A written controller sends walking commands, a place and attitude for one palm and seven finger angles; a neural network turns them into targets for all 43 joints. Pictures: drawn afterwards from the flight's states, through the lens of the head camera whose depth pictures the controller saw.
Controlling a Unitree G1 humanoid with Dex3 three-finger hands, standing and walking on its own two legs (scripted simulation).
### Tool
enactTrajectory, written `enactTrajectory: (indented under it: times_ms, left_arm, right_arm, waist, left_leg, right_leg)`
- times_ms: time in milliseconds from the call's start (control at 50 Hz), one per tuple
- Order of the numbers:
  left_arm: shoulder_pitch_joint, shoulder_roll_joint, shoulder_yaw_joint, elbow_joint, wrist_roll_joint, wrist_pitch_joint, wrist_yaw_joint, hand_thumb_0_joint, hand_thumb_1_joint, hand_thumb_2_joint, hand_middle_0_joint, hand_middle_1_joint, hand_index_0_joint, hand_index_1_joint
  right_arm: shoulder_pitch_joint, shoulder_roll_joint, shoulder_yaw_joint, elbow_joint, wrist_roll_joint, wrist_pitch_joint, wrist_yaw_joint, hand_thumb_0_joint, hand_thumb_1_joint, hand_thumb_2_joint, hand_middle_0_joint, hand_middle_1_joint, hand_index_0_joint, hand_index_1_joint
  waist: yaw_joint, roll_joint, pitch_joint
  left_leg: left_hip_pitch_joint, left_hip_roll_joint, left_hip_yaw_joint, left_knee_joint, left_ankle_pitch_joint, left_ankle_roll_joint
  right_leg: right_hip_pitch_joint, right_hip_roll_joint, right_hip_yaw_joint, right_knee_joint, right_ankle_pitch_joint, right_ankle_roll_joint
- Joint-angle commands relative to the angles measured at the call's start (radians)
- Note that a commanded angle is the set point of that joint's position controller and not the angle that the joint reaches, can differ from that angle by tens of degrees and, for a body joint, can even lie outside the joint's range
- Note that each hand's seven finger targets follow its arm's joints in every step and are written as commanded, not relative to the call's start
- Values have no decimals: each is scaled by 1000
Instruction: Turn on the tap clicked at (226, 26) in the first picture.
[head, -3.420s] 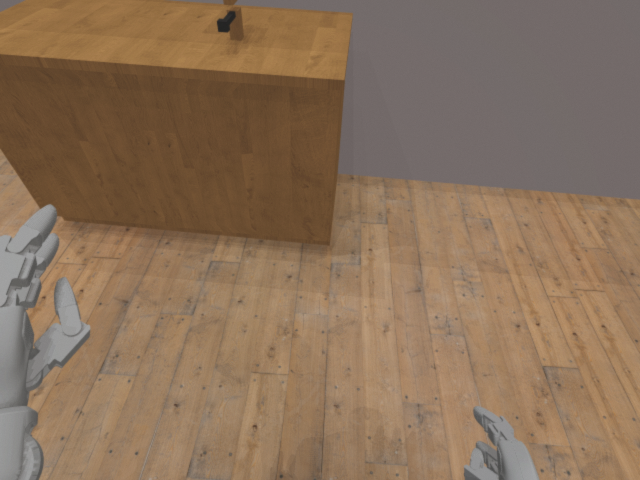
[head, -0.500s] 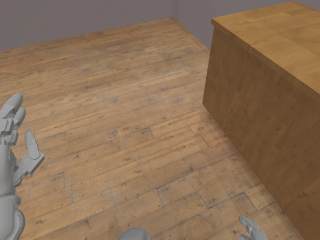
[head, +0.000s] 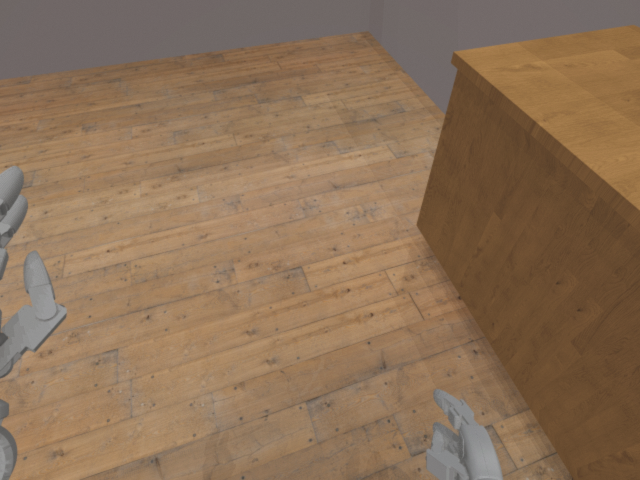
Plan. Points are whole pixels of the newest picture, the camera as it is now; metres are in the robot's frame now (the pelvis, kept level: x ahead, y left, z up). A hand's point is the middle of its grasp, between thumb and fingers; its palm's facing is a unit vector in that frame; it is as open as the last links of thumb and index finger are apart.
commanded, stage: turn to face it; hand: left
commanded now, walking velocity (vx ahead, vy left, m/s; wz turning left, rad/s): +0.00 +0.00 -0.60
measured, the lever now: out of the picture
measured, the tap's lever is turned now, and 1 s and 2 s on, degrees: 0 0 0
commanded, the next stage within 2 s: none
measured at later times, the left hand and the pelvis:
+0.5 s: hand (172, 271) +0.26 +0.17 +0.19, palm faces +0.21 -0.89 -0.41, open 7.4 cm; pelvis -0.01 -0.01 +0.00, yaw -15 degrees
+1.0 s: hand (308, 319) +0.22 +0.04 +0.18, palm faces -0.18 -0.84 -0.51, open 7.4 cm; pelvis -0.08 -0.03 +0.00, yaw -35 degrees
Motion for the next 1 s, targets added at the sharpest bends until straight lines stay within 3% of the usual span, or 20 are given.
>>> enactTrajectory:
  times_ms: [0, 20, 40, 60, 100, 160, 300, 420, 460, 480, 500, 520, 580, 720, 740, 760, 780, 800, 860, 980]
  left_arm:
    - [-191, 131, 67, -52, 9, -18, 0, 0, 900, 900, -200, -300, -200, -300]
    - [-226, 169, 76, -42, 19, -18, 1, 0, 900, 900, -200, -300, -200, -300]
    - [-230, 175, 91, -26, 4, -8, 2, 0, 900, 900, -200, -300, -200, -300]
    - [-224, 166, 83, -34, -6, 1, 4, 0, 900, 900, -200, -300, -200, -300]
    - [-166, 179, 102, -110, -10, -21, 13, 0, 900, 900, -200, -300, -200, -300]
    - [-74, 185, 130, -174, -18, -43, 17, 0, 900, 900, -200, -300, -200, -300]
    - [32, 191, 162, -154, -33, -44, 22, 0, 900, 900, -200, -300, -200, -300]
    - [-35, 162, 106, -129, -19, -24, 13, 0, 900, 900, -200, -300, -200, -300]
    - [-87, 167, 89, -186, -16, -31, 5, 0, 900, 900, -200, -300, -200, -300]
    - [-112, 166, 90, -214, -12, -42, -3, 0, 900, 900, -200, -300, -200, -300]
    - [-94, 192, 123, -198, 0, -43, 0, 0, 900, 900, -200, -300, -200, -300]
    - [-102, 175, 105, -185, 15, -37, -1, 0, 900, 900, -200, -300, -200, -300]
    - [-158, 134, 46, -203, 19, -33, -8, 0, 900, 900, -200, -300, -200, -300]
    - [-163, 152, 68, -133, 10, -20, -11, 0, 900, 900, -200, -300, -200, -300]
    - [-157, 168, 86, -130, 9, -22, -12, 0, 900, 900, -200, -300, -200, -300]
    - [-113, 187, 102, -109, 17, -22, -6, 0, 900, 900, -200, -300, -200, -300]
    - [-80, 230, 151, -118, 8, -34, 5, 0, 900, 900, -200, -300, -200, -300]
    - [-22, 227, 174, -94, -20, -21, 6, 0, 900, 900, -200, -300, -200, -300]
    - [66, 235, 224, -221, -34, -37, 12, 0, 900, 900, -200, -300, -200, -300]
    - [63, 202, 192, -208, -34, -29, 18, 0, 900, 900, -200, -300, -200, -300]
  right_arm:
    - [-55, -195, -89, -125, 1, -48, -29, 0, -900, -900, 200, 300, 200, 300]
    - [-52, -178, -85, -129, 0, -44, -28, 0, -900, -900, 200, 300, 200, 300]
    - [-74, -172, -83, -145, 0, -52, -26, 0, -900, -900, 200, 300, 200, 300]
    - [-79, -195, -98, -137, 0, -45, -21, 0, -900, -900, 200, 300, 200, 300]
    - [-95, -167, -71, -114, -8, -19, -14, 0, -900, -900, 200, 300, 200, 300]
    - [-120, -170, -67, -123, -6, 13, -16, 0, -900, -900, 200, 300, 200, 300]
    - [-98, -205, -92, -171, 1, 50, -13, 0, -900, -900, 200, 300, 200, 300]
    - [-52, -229, -99, -190, 11, 92, -8, 0, -900, -900, 200, 300, 200, 300]
    - [-52, -248, -109, -205, 9, 92, -13, 0, -900, -900, 200, 300, 200, 300]
    - [-74, -269, -114, -221, 3, 86, -17, 0, -900, -900, 200, 300, 200, 300]
    - [-85, -243, -103, -214, 5, 79, -20, 0, -900, -900, 200, 300, 200, 300]
    - [-91, -219, -103, -215, 2, 72, -19, 0, -900, -900, 200, 300, 200, 300]
    - [-65, -229, -108, -192, 6, 48, -6, 0, -900, -900, 200, 300, 200, 300]
    - [-13, -243, -108, -176, 5, 10, 19, 0, -900, -900, 200, 300, 200, 300]
    - [-14, -239, -106, -177, 9, 11, 24, 0, -900, -900, 200, 300, 200, 300]
    - [-6, -220, -106, -179, 16, 15, 26, 0, -900, -900, 200, 300, 200, 300]
    - [-44, -184, -87, -202, 15, 18, 24, 0, -900, -900, 200, 300, 200, 300]
    - [-54, -195, -100, -203, 22, 29, 19, 0, -900, -900, 200, 300, 200, 300]
    - [-94, -164, -67, -183, 7, 85, 25, 0, -900, -900, 200, 300, 200, 300]
    - [-99, -191, -85, -177, 2, 101, -3, 0, -900, -900, 200, 300, 200, 300]
  waist:
    - [-45, 22, -124]
    - [-53, -185, -129]
    - [-37, -361, -145]
    - [-33, -370, -162]
    - [-44, -204, -206]
    - [-41, -106, -244]
    - [-19, -131, -249]
    - [-39, -136, -241]
    - [-46, -25, -192]
    - [-38, 139, -144]
    - [-21, 280, -139]
    - [-25, 270, -93]
    - [-31, 209, -26]
    - [-50, 203, -103]
    - [-45, 156, -132]
    - [-46, 7, -178]
    - [-29, -217, -188]
    - [-20, -333, -246]
    - [-37, -123, -276]
    - [-28, -166, -217]
  left_leg:
    - [-59, 154, -1, 67, 74, 49]
    - [-143, 48, 38, 286, -57, 8]
    - [-271, -75, -25, 476, -345, -29]
    - [-263, -70, -126, 589, -330, -31]
    - [-320, -43, -178, 666, -200, -45]
    - [-264, -55, -150, 556, -158, -45]
    - [-177, -85, -118, 226, -180, -32]
    - [32, -87, -96, -73, -120, 2]
    - [154, 18, -162, -225, -99, 48]
    - [192, 166, -298, -276, -51, 112]
    - [98, 312, -367, -344, -31, 178]
    - [-56, 353, -366, -361, -38, 203]
    - [4, 278, -124, -246, 269, 143]
    - [71, 226, 4, -18, 483, 45]
    - [31, 207, 18, 86, 438, 28]
    - [-65, 137, 51, 268, 297, -4]
    - [-298, 14, 38, 464, -196, -45]
    - [-335, -13, -103, 587, -346, -54]
    - [-340, 5, -180, 602, -239, -58]
    - [-113, -55, -106, 232, -183, -38]
  right_leg:
    - [210, -8, 45, -227, 191, -18]
    - [237, -139, 277, -287, 461, -88]
    - [242, -285, 561, -374, 590, -179]
    - [206, -302, 646, -437, 473, -167]
    - [301, -268, 514, -356, 420, -213]
    - [277, -207, 382, -336, 416, -190]
    - [249, -184, 490, -402, 232, -213]
    - [142, -126, 503, -406, 93, -149]
    - [-12, -43, 453, -308, -10, -99]
    - [-145, 58, 361, -157, -59, -57]
    - [-153, 98, 224, 139, -157, -24]
    - [-106, 76, 177, 366, -155, -11]
    - [-147, 20, 105, 331, -141, 9]
    - [170, 80, -42, -174, 30, 5]
    - [266, 55, -18, -252, 135, -11]
    - [378, -54, 111, -278, 392, -69]
    - [497, -221, 391, -260, 893, -174]
    - [438, -287, 535, -283, 885, -214]
    - [399, -250, 435, -265, 581, -234]
    - [140, -176, 448, -387, 128, -218]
